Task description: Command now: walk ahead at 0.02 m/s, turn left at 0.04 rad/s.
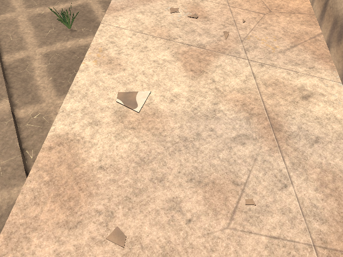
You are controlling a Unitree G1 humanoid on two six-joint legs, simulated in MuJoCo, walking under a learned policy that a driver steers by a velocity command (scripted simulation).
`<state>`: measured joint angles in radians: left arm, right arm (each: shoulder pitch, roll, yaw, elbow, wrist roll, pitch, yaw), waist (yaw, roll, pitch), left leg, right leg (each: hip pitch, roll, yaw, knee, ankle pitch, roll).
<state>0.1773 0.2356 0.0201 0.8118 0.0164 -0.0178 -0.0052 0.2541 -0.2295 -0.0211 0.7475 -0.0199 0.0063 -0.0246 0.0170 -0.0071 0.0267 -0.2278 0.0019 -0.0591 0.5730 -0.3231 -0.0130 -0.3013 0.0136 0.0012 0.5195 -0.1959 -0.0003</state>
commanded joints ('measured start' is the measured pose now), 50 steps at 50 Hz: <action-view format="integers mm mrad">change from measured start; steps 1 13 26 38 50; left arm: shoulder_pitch -32 -35 -48 78 222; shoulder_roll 91 109 108 95 128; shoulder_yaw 23 33 40 54 22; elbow -43 59 181 245 234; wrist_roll -5 -15 -16 -43 -13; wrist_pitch -15 15 32 -74 -78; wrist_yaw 4 29 45 -12 2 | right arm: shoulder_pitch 12 24 41 19 -130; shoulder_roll -123 -103 -98 -187 -87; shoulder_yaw -31 -29 -27 -63 -51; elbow -54 -12 92 121 49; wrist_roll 6 10 11 52 37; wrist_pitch -21 -24 -31 -58 -95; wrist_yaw -5 -1 -5 0 29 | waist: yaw -12 -7 -2 53 34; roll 38 14 17 105 -61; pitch -37 -48 -15 50 69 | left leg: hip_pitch -52 -19 -14 -80 -539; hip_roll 55 35 26 161 115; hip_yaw -63 -35 -20 -156 50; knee -123 -125 -176 -288 367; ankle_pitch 132 273 225 -77 213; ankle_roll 39 40 38 166 18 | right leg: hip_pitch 83 148 163 197 316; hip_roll -45 -55 -52 17 -220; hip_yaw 53 61 59 -87 169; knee -50 -29 -64 -32 -407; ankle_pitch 92 200 159 -11 217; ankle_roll -17 -9 0 -48 -185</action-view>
